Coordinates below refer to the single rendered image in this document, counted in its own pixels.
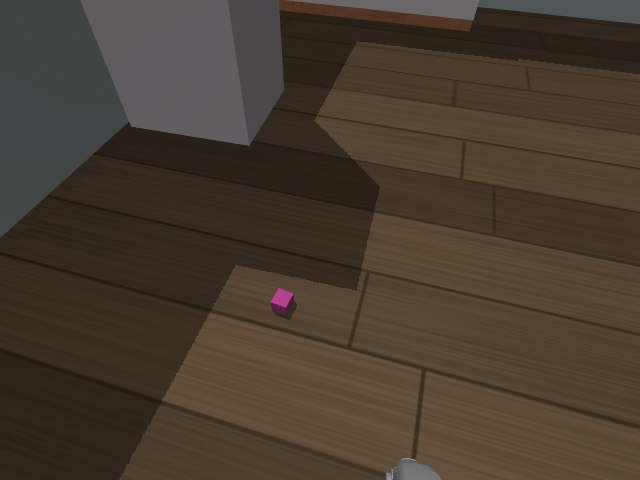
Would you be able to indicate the small box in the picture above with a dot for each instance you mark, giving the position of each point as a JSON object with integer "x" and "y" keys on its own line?
{"x": 282, "y": 301}

